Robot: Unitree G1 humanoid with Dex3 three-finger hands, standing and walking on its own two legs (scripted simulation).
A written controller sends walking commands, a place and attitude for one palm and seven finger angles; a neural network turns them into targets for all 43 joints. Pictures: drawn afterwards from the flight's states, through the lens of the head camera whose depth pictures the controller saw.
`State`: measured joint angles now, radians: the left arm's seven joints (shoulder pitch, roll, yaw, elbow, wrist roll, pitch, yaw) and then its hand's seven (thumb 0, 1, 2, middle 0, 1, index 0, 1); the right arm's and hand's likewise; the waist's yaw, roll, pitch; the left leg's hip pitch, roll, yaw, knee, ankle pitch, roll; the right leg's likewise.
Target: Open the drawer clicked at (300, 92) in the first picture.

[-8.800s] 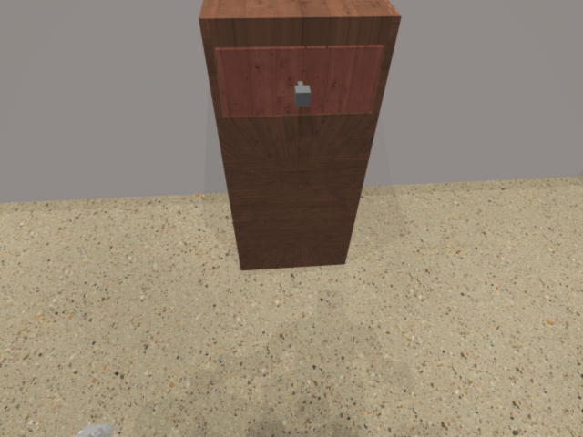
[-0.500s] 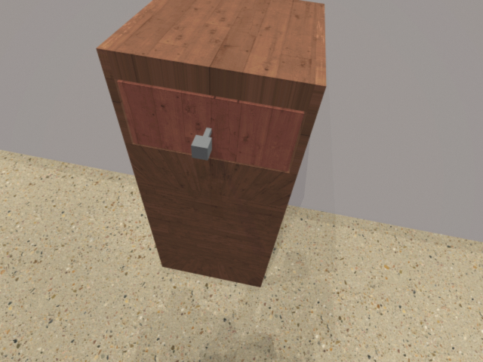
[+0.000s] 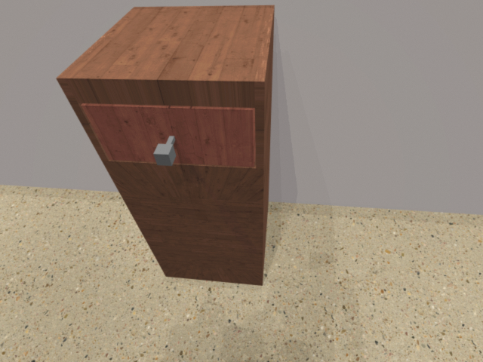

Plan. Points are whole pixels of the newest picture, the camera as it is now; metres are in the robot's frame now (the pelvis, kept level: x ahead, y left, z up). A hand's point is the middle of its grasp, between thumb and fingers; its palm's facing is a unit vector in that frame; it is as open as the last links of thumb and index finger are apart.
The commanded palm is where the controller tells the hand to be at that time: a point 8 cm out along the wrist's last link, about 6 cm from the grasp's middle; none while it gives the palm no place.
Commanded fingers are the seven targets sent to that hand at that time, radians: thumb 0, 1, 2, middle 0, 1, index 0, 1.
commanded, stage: come to a stop and stand still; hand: left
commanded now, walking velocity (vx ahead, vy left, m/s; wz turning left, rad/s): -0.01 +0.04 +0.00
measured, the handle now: (167, 149) +0.55 +0.21 +0.04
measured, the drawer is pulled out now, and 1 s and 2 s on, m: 0.00 0.00 0.00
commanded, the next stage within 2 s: look again from close up in 0.68 s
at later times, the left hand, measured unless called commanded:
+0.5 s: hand out of the picture +0.02 +0.26 -0.19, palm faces +0.02 -0.98 -0.22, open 7.4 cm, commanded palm none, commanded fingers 0.00 0.90 0.90 -0.20 -0.30 -0.20 -0.30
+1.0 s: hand out of the picture +0.03 +0.22 -0.18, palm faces +0.01 -0.98 -0.21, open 7.3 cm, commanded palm none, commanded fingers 0.00 0.90 0.90 -0.20 -0.30 -0.20 -0.30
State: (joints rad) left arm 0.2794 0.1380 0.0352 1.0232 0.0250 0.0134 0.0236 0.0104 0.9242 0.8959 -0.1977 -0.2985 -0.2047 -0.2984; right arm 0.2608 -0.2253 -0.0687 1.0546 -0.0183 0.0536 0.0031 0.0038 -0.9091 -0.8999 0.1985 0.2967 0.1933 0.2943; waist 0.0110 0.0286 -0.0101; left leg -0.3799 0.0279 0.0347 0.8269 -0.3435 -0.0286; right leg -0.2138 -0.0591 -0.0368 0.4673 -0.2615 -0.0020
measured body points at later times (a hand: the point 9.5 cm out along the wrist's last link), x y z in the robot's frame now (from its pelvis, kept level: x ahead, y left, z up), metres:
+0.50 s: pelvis +0.00 +0.07 -0.01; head +0.01 +0.07 +0.44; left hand +0.02 +0.31 -0.17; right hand +0.04 -0.17 -0.16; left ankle -0.04 +0.14 -0.74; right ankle -0.01 -0.11 -0.74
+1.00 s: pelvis +0.02 +0.05 -0.01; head +0.04 +0.04 +0.44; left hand +0.03 +0.27 -0.17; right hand +0.01 -0.17 -0.17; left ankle -0.04 +0.14 -0.74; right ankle -0.01 -0.11 -0.74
